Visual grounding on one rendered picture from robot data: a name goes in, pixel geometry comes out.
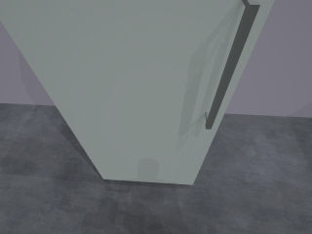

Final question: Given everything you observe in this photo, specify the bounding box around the handle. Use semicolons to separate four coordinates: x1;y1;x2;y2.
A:
205;0;260;130

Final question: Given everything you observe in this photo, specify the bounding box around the fridge door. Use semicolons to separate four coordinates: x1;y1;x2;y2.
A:
0;0;275;185

